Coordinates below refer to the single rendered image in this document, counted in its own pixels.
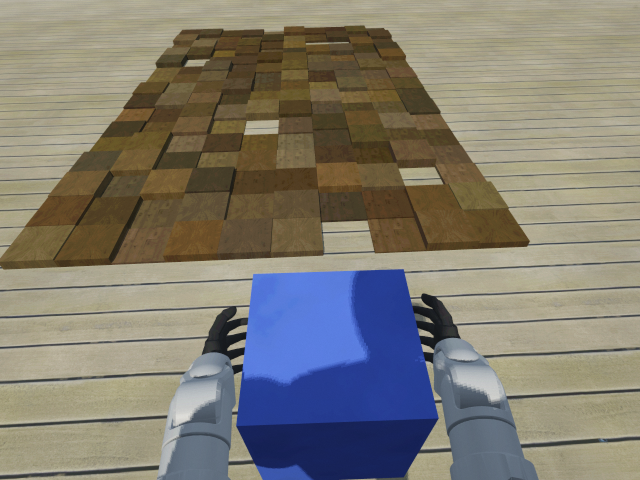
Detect right robot forearm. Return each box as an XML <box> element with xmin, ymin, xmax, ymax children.
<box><xmin>433</xmin><ymin>338</ymin><xmax>539</xmax><ymax>480</ymax></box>

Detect carton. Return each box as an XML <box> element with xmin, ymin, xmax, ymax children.
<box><xmin>236</xmin><ymin>269</ymin><xmax>439</xmax><ymax>480</ymax></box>

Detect robot left hand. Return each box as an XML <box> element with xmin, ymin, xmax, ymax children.
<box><xmin>202</xmin><ymin>306</ymin><xmax>248</xmax><ymax>374</ymax></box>

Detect left robot forearm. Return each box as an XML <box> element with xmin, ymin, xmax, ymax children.
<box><xmin>157</xmin><ymin>352</ymin><xmax>236</xmax><ymax>480</ymax></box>

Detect robot right hand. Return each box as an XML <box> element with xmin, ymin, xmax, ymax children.
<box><xmin>412</xmin><ymin>293</ymin><xmax>461</xmax><ymax>364</ymax></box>

